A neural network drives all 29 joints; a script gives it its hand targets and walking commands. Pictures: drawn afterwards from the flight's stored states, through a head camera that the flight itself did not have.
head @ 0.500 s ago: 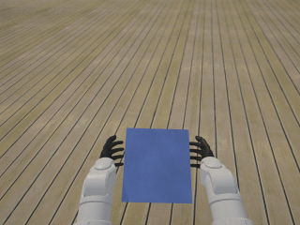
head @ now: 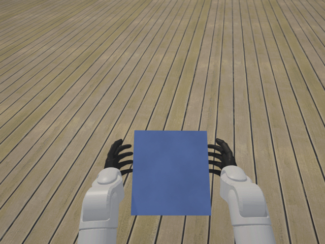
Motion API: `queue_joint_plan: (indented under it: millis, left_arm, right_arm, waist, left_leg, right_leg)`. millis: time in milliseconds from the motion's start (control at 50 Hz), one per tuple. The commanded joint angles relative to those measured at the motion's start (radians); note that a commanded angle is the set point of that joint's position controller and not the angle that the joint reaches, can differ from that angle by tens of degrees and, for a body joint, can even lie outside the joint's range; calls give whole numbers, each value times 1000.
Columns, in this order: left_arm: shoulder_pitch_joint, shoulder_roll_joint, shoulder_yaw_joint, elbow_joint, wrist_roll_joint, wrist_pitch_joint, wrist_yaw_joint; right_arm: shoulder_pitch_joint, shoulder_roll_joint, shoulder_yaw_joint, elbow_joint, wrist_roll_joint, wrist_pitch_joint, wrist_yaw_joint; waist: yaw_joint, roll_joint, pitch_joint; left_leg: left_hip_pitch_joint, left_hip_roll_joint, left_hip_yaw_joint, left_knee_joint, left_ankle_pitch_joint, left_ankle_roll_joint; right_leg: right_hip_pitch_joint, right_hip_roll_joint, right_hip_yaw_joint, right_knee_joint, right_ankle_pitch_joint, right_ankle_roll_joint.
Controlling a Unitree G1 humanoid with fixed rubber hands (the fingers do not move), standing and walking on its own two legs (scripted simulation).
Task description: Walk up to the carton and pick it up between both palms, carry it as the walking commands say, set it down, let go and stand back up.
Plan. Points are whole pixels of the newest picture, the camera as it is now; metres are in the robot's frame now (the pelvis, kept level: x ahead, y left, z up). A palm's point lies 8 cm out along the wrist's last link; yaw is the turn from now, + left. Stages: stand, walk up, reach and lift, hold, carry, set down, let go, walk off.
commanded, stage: carry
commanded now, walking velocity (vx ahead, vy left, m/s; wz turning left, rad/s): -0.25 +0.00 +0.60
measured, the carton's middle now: (169, 171) +0.34 +0.00 -0.03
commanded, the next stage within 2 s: none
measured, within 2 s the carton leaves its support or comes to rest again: neither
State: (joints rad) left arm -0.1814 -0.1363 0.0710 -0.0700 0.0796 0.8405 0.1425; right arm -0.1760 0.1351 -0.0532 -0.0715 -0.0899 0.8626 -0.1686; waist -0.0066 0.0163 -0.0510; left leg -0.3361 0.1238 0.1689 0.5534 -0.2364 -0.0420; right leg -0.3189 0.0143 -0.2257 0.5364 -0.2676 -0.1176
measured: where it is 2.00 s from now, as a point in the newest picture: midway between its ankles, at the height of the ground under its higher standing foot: outside the picture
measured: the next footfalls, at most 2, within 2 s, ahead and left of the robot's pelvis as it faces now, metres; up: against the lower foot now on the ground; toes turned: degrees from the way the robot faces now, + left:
left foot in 0.76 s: -0.21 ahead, +0.13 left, +0.00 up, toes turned +26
right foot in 1.16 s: -0.17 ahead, -0.11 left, +0.00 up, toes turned +30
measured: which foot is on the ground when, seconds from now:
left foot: down 0.00-0.40, up 0.42-0.74, down 0.76-1.00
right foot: down 0.00-0.78, up 0.80-1.00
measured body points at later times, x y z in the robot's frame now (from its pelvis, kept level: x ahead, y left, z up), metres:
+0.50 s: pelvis -0.09 +0.00 -0.01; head -0.07 +0.00 +0.43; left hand +0.20 +0.19 +0.06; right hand +0.24 -0.07 +0.05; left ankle -0.06 +0.13 -0.66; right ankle +0.02 -0.04 -0.73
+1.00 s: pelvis -0.21 +0.01 +0.00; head -0.18 +0.04 +0.45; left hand -0.01 +0.28 +0.07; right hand +0.13 +0.06 +0.06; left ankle -0.25 +0.12 -0.73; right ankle -0.15 -0.11 -0.65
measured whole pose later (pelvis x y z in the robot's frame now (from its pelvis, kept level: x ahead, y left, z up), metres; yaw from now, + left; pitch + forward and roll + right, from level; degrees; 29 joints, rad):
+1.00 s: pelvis -0.21 +0.01 +0.00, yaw +27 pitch +5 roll -2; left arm -0.36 -0.18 0.09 -0.20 0.07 1.19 0.35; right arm -0.37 0.19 -0.11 -0.16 -0.15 1.19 -0.22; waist 0.05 0.01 0.01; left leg -0.42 0.02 -0.04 0.59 -0.26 0.00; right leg -0.66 -0.03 -0.06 1.16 -0.45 0.08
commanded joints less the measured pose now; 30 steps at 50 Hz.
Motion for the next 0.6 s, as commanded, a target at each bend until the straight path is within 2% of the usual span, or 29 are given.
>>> queue_joint_plan:
  millis: [0, 20, 40, 60, 100, 140, 160, 200, 260, 300, 340, 360, 380, 400, 420, 440, 460, 480, 500, 520, 540, 580]
  left_arm:
    - [-316, -901, -661, -171, -341, 156, -254]
    - [-296, -895, -655, -161, -334, 192, -258]
    - [-297, -901, -651, -162, -335, 219, -263]
    - [-312, -916, -651, -169, -340, 238, -267]
    - [-369, -949, -656, -197, -356, 265, -271]
    - [-422, -980, -656, -218, -371, 286, -270]
    - [-457, -993, -662, -233, -382, 295, -270]
    - [-498, -1018, -663, -246, -392, 310, -269]
    - [-543, -1043, -655, -229, -406, 329, -274]
    - [-559, -1066, -647, -187, -418, 335, -282]
    - [-589, -1089, -626, -137, -432, 339, -289]
    - [-610, -1097, -609, -110, -437, 342, -291]
    - [-628, -1096, -586, -82, -439, 345, -293]
    - [-636, -1090, -562, -51, -441, 348, -296]
    - [-665, -1110, -556, -20, -445, 356, -303]
    - [-670, -1112, -535, -5, -428, 356, -302]
    - [-683, -1116, -529, -18, -426, 354, -299]
    - [-694, -1128, -526, -21, -423, 353, -295]
    - [-703, -1132, -526, -34, -420, 350, -290]
    - [-718, -1131, -523, -48, -419, 348, -286]
    - [-705, -1123, -513, -39, -408, 349, -283]
    - [-665, -1106, -503, -34, -388, 348, -277]
  right_arm:
    - [-388, 892, 702, -213, 374, 138, 268]
    - [-378, 889, 700, -204, 377, 177, 274]
    - [-386, 894, 695, -203, 384, 207, 282]
    - [-404, 904, 690, -205, 394, 228, 291]
    - [-458, 925, 675, -220, 414, 258, 304]
    - [-503, 951, 663, -234, 429, 279, 311]
    - [-516, 965, 651, -230, 432, 285, 312]
    - [-541, 978, 632, -228, 436, 297, 313]
    - [-551, 989, 602, -196, 427, 313, 307]
    - [-584, 997, 593, -172, 415, 317, 299]
    - [-621, 1011, 579, -145, 400, 321, 293]
    - [-643, 1019, 569, -130, 394, 324, 290]
    - [-668, 1029, 559, -118, 392, 327, 288]
    - [-693, 1038, 541, -104, 393, 330, 288]
    - [-711, 1050, 523, -67, 385, 327, 282]
    - [-732, 1058, 521, -54, 396, 326, 281]
    - [-739, 1071, 528, -67, 407, 322, 278]
    - [-743, 1084, 529, -70, 411, 320, 278]
    - [-760, 1093, 533, -82, 419, 319, 278]
    - [-780, 1097, 537, -96, 423, 318, 276]
    - [-774, 1096, 535, -87, 419, 321, 272]
    - [-745, 1084, 534, -80, 413, 327, 268]
  waist:
    - [12, -54, -378]
    - [13, -76, -372]
    - [13, -102, -350]
    - [16, -126, -323]
    - [17, -133, -281]
    - [11, -115, -259]
    - [8, -66, -252]
    - [10, 53, -258]
    - [4, 170, -276]
    - [8, 191, -282]
    - [13, 162, -293]
    - [18, 121, -293]
    - [26, -6, -279]
    - [47, -266, -263]
    - [35, -218, -248]
    - [27, -104, -276]
    - [21, -41, -287]
    - [15, -32, -301]
    - [10, -56, -314]
    - [9, -92, -318]
    - [11, -123, -323]
    - [21, -159, -337]
  left_leg:
    - [37, 32, -45, 96, 235, 6]
    - [7, 17, -39, 122, 193, 4]
    - [-30, 0, -33, 141, 98, 1]
    - [-65, -14, -27, 155, -7, -1]
    - [-81, -18, -32, 151, -83, 0]
    - [-35, -12, -41, 84, 3, 6]
    - [-18, 0, -69, 70, 79, 16]
    - [18, 70, -181, 26, 224, 48]
    - [15, 174, -382, -98, 198, 113]
    - [-40, 200, -437, -146, 157, 130]
    - [-104, 170, -409, -141, 89, 103]
    - [-174, 137, -373, -109, 4, 77]
    - [-271, 63, -299, 0, -130, 39]
    - [-345, -85, -136, 346, -254, -5]
    - [-392, -84, -128, 652, -344, 6]
    - [-371, -47, -157, 786, -325, 7]
    - [-346, -29, -166, 863, -274, 1]
    - [-325, -10, -168, 860, -214, -16]
    - [-294, -14, -148, 797, -181, -31]
    - [-268, -24, -128, 709, -174, -39]
    - [-245, -36, -108, 629, -183, -41]
    - [-222, -56, -64, 506, -226, -42]
  right_leg:
    - [221, -251, 182, 8, 711, 14]
    - [226, -268, 185, 18, 783, 4]
    - [221, -288, 195, 12, 817, -8]
    - [205, -309, 209, -4, 788, -23]
    - [144, -342, 225, -37, 605, -40]
    - [66, -338, 209, -49, 417, -25]
    - [32, -312, 179, -46, 309, -3]
    - [-35, -247, 118, 10, 82, 39]
    - [-74, -153, 98, 138, -141, 73]
    - [-34, -104, 88, 204, -141, 89]
    - [33, -86, 99, 158, -93, 91]
    - [97, -102, 123, 98, -81, 77]
    - [144, -187, 236, -49, -165, 42]
    - [118, -416, 463, -294, -299, -46]
    - [46, -582, 528, -381, -355, -113]
    - [34, -581, 488, -365, -325, -124]
    - [34, -529, 399, -325, -217, -99]
    - [68, -464, 294, -265, -94, -65]
    - [95, -404, 203, -216, -12, -33]
    - [111, -370, 148, -189, 26, -10]
    - [131, -362, 123, -183, 32, 1]
    - [184, -382, 123, -189, 48, -13]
